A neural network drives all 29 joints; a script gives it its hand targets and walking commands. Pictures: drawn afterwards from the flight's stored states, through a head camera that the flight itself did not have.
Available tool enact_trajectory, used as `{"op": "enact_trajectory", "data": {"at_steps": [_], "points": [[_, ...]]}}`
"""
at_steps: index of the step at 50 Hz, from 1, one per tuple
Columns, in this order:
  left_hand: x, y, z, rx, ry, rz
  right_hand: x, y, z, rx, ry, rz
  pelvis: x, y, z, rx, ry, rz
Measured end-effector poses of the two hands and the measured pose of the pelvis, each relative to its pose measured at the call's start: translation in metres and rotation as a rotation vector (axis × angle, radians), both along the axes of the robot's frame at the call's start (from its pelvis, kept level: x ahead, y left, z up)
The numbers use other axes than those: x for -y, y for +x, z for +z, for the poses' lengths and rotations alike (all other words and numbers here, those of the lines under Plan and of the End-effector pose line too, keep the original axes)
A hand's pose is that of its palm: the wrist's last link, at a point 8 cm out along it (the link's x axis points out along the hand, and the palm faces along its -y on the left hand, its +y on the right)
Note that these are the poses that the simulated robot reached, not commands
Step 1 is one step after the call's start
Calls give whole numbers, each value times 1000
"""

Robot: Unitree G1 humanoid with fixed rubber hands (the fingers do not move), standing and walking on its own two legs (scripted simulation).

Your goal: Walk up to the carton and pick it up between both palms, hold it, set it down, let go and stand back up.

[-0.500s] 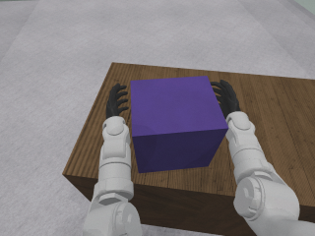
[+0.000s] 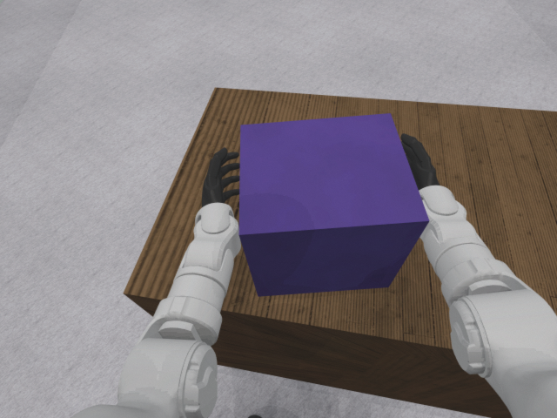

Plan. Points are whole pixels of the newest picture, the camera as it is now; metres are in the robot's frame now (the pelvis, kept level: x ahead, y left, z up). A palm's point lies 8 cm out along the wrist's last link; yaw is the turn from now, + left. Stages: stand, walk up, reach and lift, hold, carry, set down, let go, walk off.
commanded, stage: set down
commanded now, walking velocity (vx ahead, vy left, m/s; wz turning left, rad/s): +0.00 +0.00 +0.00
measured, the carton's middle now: (319, 211) +0.40 +0.02 +0.04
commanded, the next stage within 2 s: none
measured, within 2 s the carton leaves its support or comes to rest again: neither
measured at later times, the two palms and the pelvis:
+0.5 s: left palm (203, 226) +0.34 +0.19 +0.05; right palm (474, 209) +0.41 -0.18 +0.07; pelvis -0.02 -0.01 +0.00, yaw +0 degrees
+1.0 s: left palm (204, 260) +0.29 +0.17 +0.05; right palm (525, 258) +0.34 -0.24 +0.06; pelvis -0.01 +0.00 +0.01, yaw +1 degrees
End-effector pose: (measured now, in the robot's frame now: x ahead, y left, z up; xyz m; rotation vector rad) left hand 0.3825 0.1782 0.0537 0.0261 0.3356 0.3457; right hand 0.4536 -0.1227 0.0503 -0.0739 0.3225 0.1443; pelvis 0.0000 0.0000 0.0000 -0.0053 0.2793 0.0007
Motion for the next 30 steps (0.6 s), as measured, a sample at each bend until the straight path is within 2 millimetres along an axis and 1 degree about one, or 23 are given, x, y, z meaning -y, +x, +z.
{"op": "enact_trajectory", "data": {"at_steps": [3, 5, 9, 12, 15, 18, 23, 27, 30], "points": [[0, -1, 0, 11, 2, 6, 2, 7, 7, 42, 38, -10, -1, 3, -2, -30, -5, -1], [0, -3, 3, 19, 4, 6, 7, 11, 14, 68, 53, -21, -1, 4, -2, -31, -6, -1], [1, -7, 9, 27, -3, -2, 27, 14, 29, 99, 32, -43, 0, 2, -1, 4, -1, -7], [-1, -10, 10, 30, -17, -6, 45, 10, 36, 88, -15, -60, 3, -4, 0, 37, 6, -14], [-3, -13, 7, 34, -30, -14, 62, 1, 34, 50, -61, -75, 7, -11, -1, 55, 10, -20], [-4, -18, 1, 56, -52, -15, 69, -13, 29, 28, -82, -74, 11, -17, -1, 48, 12, -24], [-6, -34, -4, 77, -39, -24, 65, -39, 19, 16, -30, -52, 10, -21, -2, 31, 6, -10], [-13, -50, 2, 72, -9, -17, 60, -53, 17, 31, 24, -39, 5, -25, -2, 53, 6, -2], [-20, -60, 10, 71, 9, -7, 62, -60, 19, 46, 41, -35, 1, -30, -1, 91, 8, 1]]}}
